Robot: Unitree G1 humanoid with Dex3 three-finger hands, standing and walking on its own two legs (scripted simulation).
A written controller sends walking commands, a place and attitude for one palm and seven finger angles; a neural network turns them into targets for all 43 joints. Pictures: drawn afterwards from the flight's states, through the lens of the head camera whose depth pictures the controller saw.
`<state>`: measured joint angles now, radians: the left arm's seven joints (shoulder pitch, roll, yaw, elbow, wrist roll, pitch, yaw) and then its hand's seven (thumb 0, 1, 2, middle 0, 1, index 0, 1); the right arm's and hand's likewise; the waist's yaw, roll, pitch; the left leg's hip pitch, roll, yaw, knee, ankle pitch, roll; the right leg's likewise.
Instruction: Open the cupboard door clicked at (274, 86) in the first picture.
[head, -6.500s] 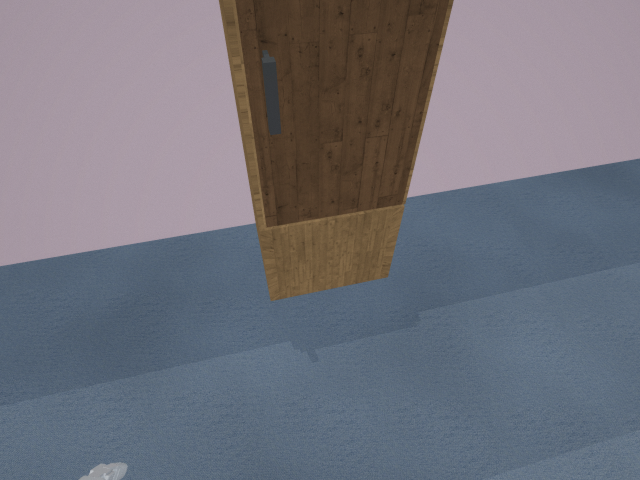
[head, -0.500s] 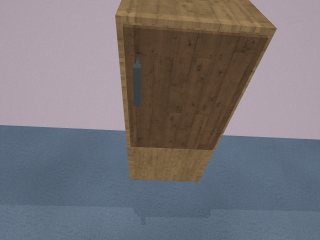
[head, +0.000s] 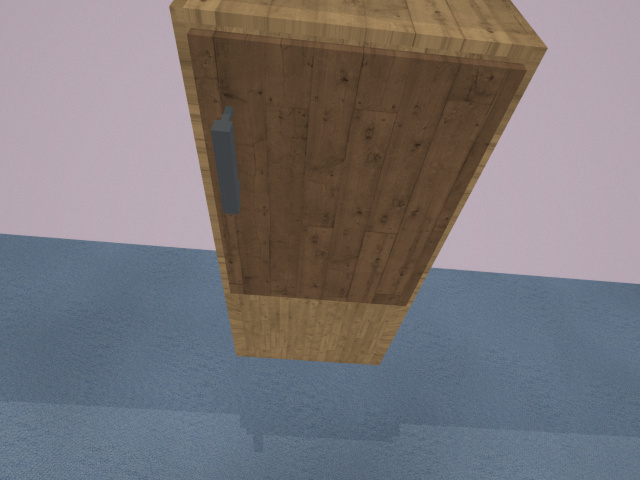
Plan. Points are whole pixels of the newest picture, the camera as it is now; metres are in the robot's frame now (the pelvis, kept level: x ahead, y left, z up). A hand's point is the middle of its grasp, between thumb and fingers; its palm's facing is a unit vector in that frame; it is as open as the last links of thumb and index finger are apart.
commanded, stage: come to a stop and stand still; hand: left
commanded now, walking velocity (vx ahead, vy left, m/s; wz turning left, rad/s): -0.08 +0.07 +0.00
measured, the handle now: (230, 162) +0.52 +0.17 +0.09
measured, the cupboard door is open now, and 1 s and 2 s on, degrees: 0 0 0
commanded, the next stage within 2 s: look again from close up in 0.78 s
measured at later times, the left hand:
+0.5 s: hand out of the picture +0.00 +0.16 -0.17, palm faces +0.08 -0.98 -0.19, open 7.3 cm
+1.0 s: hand out of the picture -0.05 +0.15 -0.16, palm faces +0.04 -0.98 -0.21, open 7.3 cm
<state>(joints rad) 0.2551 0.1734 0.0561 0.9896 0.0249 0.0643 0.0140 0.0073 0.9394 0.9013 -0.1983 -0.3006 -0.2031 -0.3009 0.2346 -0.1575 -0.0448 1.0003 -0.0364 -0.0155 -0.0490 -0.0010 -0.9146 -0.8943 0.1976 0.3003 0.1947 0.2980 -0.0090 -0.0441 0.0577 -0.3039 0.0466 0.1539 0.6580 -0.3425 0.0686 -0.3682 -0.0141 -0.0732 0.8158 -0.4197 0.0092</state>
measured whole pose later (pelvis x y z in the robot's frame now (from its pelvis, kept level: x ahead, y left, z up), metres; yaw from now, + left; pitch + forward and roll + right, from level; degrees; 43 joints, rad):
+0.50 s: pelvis -0.02 -0.01 +0.01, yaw +0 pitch -2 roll +0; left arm 0.27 0.16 0.03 1.03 0.02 0.03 0.04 0.01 0.92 0.90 -0.20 -0.30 -0.20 -0.30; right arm 0.22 -0.15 -0.05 1.06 -0.02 0.01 -0.02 0.00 -0.93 -0.89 0.20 0.30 0.20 0.30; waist 0.03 -0.03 0.05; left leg -0.21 0.00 0.11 0.51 -0.26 0.05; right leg -0.24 -0.08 -0.03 0.51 -0.23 0.05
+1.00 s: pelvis -0.02 -0.02 +0.01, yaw +1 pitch -1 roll +0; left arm 0.36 0.13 -0.02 1.10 0.02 -0.01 0.03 0.00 0.91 0.90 -0.20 -0.30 -0.20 -0.30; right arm 0.33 -0.16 -0.01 1.04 -0.02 -0.01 -0.01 0.01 -0.92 -0.89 0.20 0.30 0.20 0.30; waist 0.01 0.03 0.01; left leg -0.24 -0.01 0.10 0.52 -0.27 0.04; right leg -0.27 -0.09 -0.04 0.54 -0.25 0.03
